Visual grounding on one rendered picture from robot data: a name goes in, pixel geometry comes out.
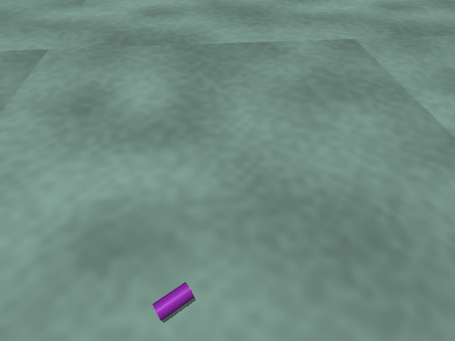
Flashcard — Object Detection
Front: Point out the can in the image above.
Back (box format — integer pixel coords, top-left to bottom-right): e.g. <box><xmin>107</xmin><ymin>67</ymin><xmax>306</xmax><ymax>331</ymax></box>
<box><xmin>153</xmin><ymin>282</ymin><xmax>194</xmax><ymax>321</ymax></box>

